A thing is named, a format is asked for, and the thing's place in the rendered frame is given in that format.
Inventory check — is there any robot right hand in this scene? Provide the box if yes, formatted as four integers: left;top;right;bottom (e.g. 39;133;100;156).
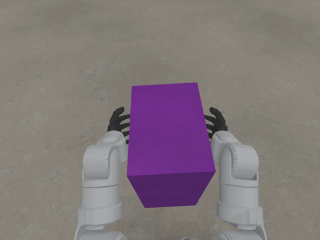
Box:
204;107;228;144

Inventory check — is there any right robot forearm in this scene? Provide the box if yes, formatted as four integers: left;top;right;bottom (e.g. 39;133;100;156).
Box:
210;130;267;240

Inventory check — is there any carton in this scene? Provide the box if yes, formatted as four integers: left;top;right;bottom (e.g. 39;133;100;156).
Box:
126;82;216;208

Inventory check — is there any right robot upper arm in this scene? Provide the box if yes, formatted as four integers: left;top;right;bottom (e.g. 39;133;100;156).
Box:
211;230;262;240

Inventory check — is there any left robot forearm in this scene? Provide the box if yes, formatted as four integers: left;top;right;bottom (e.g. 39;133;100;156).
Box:
74;130;128;240

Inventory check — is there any robot left hand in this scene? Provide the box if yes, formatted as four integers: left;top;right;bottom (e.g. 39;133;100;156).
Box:
107;107;130;144

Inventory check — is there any left robot upper arm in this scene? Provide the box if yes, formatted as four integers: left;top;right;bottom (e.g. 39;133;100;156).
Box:
78;230;127;240

